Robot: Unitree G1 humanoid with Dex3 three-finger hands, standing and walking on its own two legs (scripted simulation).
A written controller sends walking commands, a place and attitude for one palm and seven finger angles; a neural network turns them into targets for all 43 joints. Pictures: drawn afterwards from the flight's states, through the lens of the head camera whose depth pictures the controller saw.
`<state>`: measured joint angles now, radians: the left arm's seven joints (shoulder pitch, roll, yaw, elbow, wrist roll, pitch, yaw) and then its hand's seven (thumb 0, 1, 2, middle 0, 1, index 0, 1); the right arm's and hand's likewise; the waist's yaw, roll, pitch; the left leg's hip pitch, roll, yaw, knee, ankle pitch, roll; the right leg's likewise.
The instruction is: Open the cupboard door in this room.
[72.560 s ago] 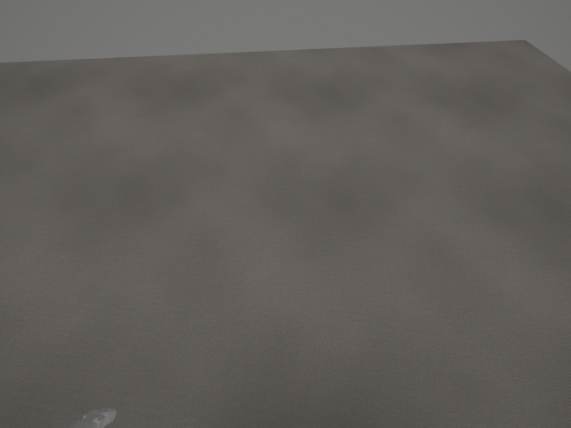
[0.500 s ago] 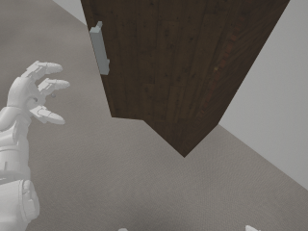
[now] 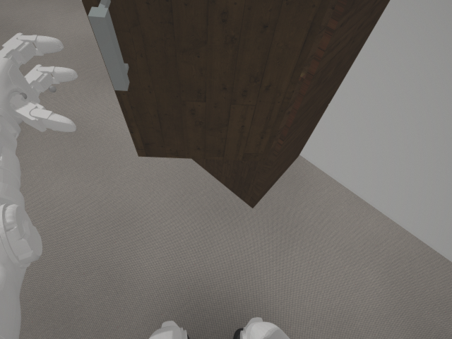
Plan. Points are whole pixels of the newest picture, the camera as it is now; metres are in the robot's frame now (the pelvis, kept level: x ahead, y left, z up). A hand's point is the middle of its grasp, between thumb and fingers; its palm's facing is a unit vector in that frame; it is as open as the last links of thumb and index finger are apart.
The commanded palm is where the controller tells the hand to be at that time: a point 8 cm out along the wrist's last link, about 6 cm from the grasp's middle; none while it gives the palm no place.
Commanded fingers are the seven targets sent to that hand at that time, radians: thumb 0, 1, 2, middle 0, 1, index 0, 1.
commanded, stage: move the hooked fingers beside the handle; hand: left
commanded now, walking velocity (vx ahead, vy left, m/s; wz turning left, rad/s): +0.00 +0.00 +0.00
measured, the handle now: (114, 46) +0.61 +0.16 +0.12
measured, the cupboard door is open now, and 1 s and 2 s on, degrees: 41 41 41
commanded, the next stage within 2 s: slide the fingers in behind the handle in 1.46 s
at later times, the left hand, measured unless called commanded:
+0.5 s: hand (79, 52) +0.58 +0.22 +0.12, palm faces -0.07 -1.00 +0.01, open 14.0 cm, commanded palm +0.56 +0.27 +0.12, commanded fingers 0.00 -0.50 0.30 -0.30 -1.20 -0.30 -1.20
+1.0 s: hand (64, 65) +0.56 +0.24 +0.12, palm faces -0.07 -1.00 +0.03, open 14.0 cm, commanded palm +0.55 +0.28 +0.12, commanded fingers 0.00 -0.50 0.30 -0.30 -1.20 -0.30 -1.20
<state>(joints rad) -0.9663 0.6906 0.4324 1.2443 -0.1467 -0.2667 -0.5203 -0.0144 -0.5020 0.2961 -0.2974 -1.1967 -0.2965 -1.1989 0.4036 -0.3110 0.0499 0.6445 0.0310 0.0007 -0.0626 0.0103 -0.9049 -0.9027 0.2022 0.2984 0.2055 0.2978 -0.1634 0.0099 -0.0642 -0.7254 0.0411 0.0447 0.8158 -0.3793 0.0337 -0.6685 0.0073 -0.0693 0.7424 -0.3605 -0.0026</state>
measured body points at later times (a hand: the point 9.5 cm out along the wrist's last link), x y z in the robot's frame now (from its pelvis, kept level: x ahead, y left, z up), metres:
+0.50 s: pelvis +0.01 +0.00 -0.01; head +0.17 +0.02 +0.41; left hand +0.58 +0.27 +0.13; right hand -0.08 -0.25 -0.09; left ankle +0.00 +0.09 -0.70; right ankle -0.01 -0.12 -0.70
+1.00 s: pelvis +0.03 +0.01 +0.00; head +0.16 +0.04 +0.42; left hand +0.55 +0.29 +0.12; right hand +0.01 -0.28 -0.10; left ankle +0.00 +0.09 -0.70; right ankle -0.01 -0.12 -0.70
